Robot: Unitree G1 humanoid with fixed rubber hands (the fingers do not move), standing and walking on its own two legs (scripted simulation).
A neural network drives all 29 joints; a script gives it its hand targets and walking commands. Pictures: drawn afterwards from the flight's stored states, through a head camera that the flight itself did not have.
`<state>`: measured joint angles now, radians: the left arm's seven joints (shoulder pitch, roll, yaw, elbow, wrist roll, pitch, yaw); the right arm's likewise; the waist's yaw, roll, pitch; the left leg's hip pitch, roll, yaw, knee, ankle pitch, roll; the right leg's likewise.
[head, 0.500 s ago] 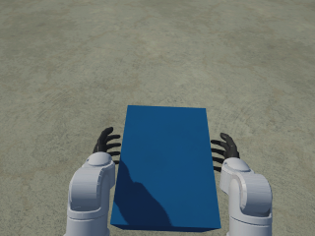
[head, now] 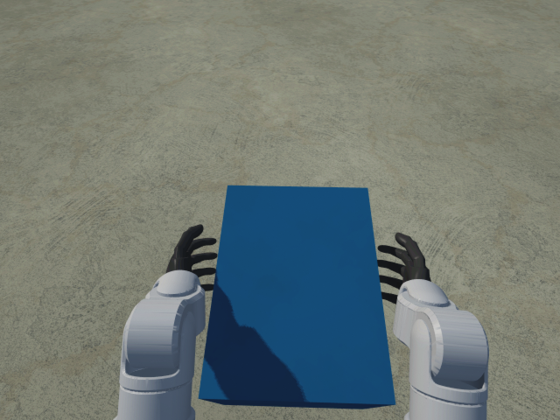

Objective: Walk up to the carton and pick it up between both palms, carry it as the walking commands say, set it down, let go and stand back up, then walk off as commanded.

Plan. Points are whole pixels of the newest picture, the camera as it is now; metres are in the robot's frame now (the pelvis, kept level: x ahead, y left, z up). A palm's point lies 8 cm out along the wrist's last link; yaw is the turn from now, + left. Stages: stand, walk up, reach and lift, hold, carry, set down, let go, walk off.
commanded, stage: carry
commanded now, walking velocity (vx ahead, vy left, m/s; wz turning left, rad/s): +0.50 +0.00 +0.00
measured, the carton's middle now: (295, 297) +0.30 +0.00 +0.01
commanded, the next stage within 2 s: none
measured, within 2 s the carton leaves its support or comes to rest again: neither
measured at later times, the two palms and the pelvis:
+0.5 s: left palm (202, 141) +0.55 +0.17 +0.11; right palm (362, 143) +0.54 -0.11 +0.12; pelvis +0.28 +0.03 +0.01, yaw -2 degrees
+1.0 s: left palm (225, 67) +0.87 +0.18 +0.10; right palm (341, 67) +0.87 -0.10 +0.11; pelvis +0.60 +0.03 -0.01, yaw +0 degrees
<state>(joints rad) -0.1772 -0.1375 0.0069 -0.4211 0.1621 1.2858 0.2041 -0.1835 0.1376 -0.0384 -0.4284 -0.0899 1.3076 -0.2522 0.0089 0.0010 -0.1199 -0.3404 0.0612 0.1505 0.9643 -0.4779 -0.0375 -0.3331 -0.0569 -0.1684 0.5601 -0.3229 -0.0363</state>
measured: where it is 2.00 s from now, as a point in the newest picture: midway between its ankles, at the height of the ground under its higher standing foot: (283, 215)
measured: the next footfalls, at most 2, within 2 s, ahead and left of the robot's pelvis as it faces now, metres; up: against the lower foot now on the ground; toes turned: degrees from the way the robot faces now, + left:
left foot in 0.22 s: +0.25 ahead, +0.11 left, +0.00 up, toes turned +8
right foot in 0.64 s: +0.52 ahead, -0.11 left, +0.00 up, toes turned -10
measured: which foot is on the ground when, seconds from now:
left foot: up 0.00-0.20, down 0.22-0.68, up 0.70-0.96, down 0.98-1.00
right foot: down 0.00-0.22, up 0.24-0.62, down 0.64-0.98, up 1.00-1.00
